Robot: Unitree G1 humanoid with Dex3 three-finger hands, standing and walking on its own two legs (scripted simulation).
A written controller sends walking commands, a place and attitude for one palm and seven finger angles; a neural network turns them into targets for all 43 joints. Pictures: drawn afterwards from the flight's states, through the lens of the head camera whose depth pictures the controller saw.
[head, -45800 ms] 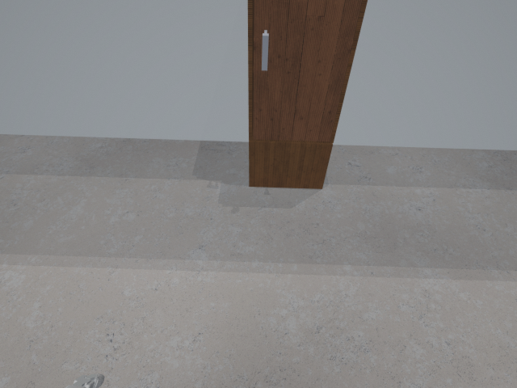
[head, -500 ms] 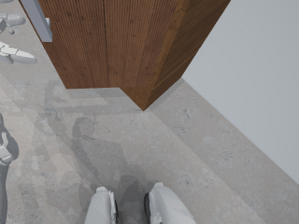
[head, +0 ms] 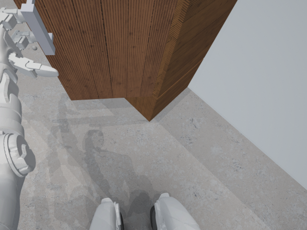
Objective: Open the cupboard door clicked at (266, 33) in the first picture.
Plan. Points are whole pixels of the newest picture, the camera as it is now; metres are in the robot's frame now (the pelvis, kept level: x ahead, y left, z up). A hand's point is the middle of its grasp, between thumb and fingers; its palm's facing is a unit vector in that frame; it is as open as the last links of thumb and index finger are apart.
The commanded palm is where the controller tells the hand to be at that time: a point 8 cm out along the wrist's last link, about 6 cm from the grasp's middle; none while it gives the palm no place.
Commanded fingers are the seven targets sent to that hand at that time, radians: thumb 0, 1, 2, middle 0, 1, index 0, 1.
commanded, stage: slide the fingers in behind the handle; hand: left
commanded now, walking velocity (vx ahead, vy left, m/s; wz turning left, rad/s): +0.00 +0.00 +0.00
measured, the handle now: (41, 25) +0.60 +0.21 +0.08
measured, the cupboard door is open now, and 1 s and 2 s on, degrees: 52 52 59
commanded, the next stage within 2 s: close the thumb around the handle in 0.70 s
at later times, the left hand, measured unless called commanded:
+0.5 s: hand (40, 47) +0.54 +0.20 +0.08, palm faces +0.02 -1.00 -0.01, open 14.0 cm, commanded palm +0.52 +0.24 +0.07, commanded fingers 0.00 -0.50 0.30 -0.30 -1.20 -0.30 -1.20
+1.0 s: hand (43, 47) +0.54 +0.20 +0.07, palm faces +0.01 -1.00 -0.01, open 12.9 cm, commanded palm +0.52 +0.23 +0.07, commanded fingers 0.00 0.12 0.56 -0.34 -1.27 -0.34 -1.27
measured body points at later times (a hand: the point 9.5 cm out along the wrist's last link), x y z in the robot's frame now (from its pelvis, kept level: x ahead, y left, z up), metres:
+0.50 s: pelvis -0.01 -0.01 -0.01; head +0.15 +0.02 +0.41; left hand +0.53 +0.26 +0.08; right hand -0.03 -0.27 -0.10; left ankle +0.00 +0.09 -0.65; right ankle +0.00 -0.12 -0.65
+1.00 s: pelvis +0.00 +0.00 +0.00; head +0.15 +0.03 +0.42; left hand +0.53 +0.25 +0.08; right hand -0.03 -0.26 -0.10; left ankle +0.00 +0.09 -0.65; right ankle +0.00 -0.12 -0.65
